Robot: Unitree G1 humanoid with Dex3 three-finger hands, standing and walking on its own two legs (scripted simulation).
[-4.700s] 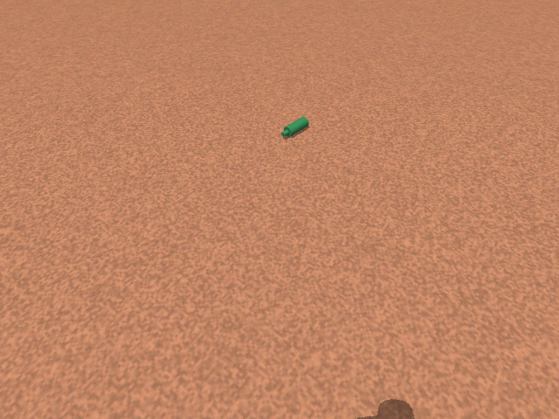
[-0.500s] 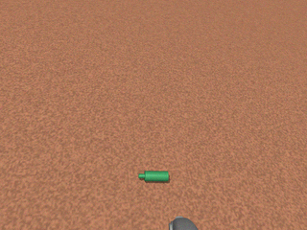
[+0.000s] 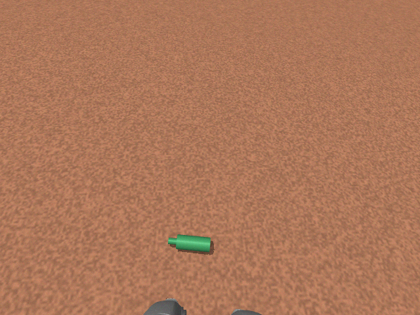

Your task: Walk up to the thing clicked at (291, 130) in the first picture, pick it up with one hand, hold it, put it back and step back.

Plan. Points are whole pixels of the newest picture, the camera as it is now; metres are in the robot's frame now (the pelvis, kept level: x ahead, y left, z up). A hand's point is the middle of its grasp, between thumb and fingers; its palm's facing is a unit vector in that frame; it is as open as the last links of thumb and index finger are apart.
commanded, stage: walk up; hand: left
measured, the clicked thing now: (189, 242) +0.49 +0.09 -0.71
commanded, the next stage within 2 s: none
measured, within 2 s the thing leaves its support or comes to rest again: neither
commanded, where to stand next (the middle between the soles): +0.10 -0.07 m, yaw +2 degrees
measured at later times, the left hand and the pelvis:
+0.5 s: hand out of the picture +0.09 +0.14 -0.11, palm faces +0.01 -0.87 -0.49, open 7.3 cm; pelvis +0.05 -0.15 +0.01, yaw +2 degrees
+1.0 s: hand out of the picture +0.08 +0.20 -0.15, palm faces +0.04 -0.90 -0.44, open 7.4 cm; pelvis +0.05 -0.09 +0.00, yaw +4 degrees
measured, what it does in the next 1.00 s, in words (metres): steps to the right: right foot, then left foot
